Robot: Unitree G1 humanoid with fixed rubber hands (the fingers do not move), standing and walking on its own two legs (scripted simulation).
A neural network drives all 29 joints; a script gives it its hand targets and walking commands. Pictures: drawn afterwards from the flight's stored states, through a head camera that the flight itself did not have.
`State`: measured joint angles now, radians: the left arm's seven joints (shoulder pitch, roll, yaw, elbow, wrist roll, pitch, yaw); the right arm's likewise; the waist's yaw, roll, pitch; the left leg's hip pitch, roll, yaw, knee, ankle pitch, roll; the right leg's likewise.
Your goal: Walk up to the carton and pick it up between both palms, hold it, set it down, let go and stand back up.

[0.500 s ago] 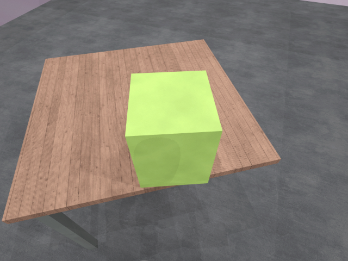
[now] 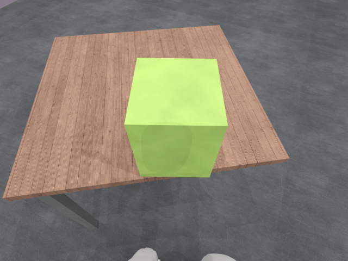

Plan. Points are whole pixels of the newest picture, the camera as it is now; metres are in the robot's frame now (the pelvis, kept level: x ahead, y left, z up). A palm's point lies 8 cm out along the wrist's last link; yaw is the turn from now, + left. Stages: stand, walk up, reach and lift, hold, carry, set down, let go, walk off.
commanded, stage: walk up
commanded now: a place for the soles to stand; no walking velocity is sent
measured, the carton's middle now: (175, 121) +0.44 +0.00 +0.02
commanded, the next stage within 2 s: reach and lift in 1.86 s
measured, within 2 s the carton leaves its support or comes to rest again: neither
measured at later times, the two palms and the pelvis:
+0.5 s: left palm out of the picture -0.01 +0.21 -0.13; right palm out of the picture +0.11 -0.24 -0.12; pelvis +0.02 -0.02 +0.01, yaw +1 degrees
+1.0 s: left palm out of the picture +0.02 +0.23 -0.13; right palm out of the picture +0.03 -0.23 -0.12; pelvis +0.03 +0.00 +0.02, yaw -3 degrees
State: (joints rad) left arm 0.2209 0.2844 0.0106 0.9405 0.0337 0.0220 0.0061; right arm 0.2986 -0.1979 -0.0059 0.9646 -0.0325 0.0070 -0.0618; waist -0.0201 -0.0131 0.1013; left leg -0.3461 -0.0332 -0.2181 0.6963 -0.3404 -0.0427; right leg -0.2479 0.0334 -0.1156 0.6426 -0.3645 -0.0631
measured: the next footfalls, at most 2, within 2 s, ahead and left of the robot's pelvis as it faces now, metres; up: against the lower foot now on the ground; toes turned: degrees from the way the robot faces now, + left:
left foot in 0.24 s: +0.09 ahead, +0.10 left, +0.00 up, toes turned +2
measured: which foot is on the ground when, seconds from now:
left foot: up 0.00-0.22, down 0.24-1.00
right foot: down 0.00-1.00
